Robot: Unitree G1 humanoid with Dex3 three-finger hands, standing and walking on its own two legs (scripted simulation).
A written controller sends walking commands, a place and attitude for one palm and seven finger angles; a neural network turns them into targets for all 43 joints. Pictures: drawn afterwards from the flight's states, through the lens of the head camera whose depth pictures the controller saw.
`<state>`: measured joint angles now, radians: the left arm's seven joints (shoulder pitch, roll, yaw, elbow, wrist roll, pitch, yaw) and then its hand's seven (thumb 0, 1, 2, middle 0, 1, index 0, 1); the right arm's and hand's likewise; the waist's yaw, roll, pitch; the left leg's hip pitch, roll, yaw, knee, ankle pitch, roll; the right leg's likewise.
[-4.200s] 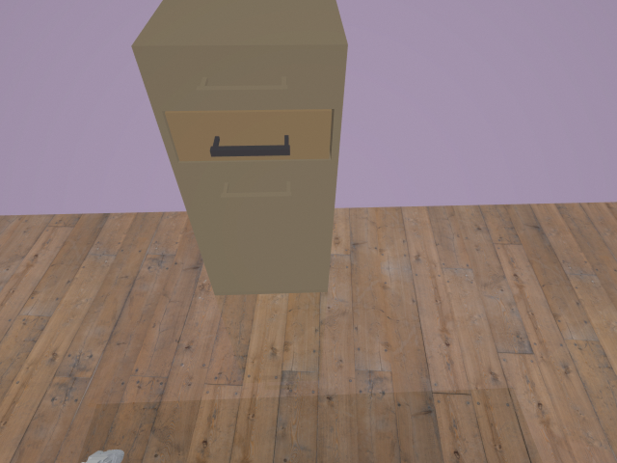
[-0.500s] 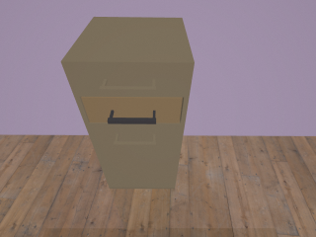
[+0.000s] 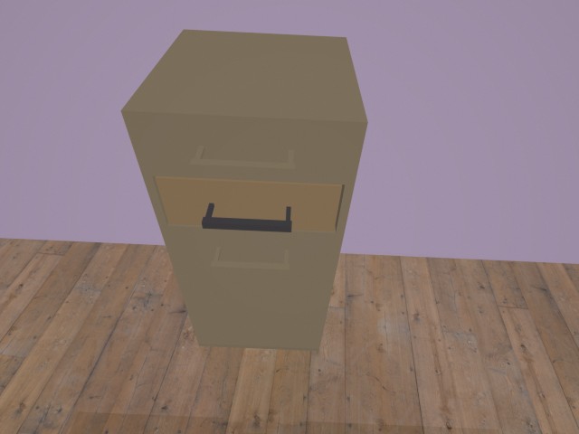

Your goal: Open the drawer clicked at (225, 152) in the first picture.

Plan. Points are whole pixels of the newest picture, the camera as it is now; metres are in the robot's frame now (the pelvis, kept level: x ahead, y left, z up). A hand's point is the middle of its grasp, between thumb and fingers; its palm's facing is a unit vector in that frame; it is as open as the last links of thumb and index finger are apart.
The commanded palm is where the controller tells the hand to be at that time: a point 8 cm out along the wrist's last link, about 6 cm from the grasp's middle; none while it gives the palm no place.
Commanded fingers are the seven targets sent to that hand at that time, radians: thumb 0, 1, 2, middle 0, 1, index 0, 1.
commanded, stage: look again from close up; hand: left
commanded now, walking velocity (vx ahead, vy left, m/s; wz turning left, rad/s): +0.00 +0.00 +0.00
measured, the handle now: (248, 217) +0.55 +0.12 -0.06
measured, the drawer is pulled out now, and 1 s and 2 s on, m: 0.00 0.00 0.00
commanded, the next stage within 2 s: shuffle to correct the standing spot in 0.34 s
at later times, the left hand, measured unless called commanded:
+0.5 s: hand out of the picture +0.04 +0.15 -0.17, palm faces +0.03 -0.99 -0.15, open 7.3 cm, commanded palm none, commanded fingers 0.00 0.90 0.90 -0.20 -0.30 -0.20 -0.30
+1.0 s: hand out of the picture +0.10 +0.11 -0.17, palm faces +0.02 -0.98 -0.21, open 7.4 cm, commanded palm none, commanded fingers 0.00 0.90 0.90 -0.20 -0.30 -0.20 -0.30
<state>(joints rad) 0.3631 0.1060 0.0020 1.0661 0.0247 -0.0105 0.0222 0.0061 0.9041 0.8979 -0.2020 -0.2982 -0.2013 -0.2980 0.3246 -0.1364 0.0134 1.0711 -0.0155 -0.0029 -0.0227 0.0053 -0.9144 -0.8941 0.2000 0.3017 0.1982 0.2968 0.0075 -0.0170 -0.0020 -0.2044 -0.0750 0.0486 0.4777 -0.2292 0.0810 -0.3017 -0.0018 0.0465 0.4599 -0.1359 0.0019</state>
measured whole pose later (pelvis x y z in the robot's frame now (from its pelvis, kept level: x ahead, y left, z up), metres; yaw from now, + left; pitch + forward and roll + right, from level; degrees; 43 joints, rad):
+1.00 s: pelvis +0.07 -0.07 +0.00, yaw +0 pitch +0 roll +0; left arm 0.26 0.16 0.03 1.00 0.02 0.00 0.03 0.01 0.91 0.90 -0.20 -0.30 -0.20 -0.30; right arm 0.22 -0.18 -0.03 1.07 0.00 0.03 -0.05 0.00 -0.91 -0.89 0.20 0.30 0.20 0.30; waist -0.01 -0.01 0.07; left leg -0.29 0.00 0.01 0.83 -0.51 0.01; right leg -0.28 0.06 -0.04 0.52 -0.24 -0.09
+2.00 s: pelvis +0.07 +0.02 +0.00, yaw -1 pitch -2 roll +0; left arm 0.32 0.11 -0.02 1.12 0.01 0.00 0.04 0.01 0.91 0.90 -0.20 -0.30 -0.20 -0.30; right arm 0.31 -0.14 0.03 1.10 -0.01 -0.03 -0.04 0.00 -0.91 -0.89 0.20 0.30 0.20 0.30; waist 0.00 -0.01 0.03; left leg -0.11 -0.13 0.08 0.39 -0.26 0.14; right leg -0.21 -0.05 0.03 0.48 -0.23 0.03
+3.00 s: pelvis +0.09 +0.00 +0.01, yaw -1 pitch -2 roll +0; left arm 0.35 0.09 -0.02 1.13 0.01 -0.01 0.04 0.00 0.90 0.90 -0.20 -0.30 -0.20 -0.30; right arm 0.33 -0.10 0.04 1.16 0.00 -0.04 -0.05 0.00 -0.91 -0.89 0.20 0.30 0.20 0.30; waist 0.01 -0.02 0.04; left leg -0.09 -0.10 0.05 0.37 -0.26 0.11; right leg -0.18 -0.03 0.01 0.43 -0.22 0.03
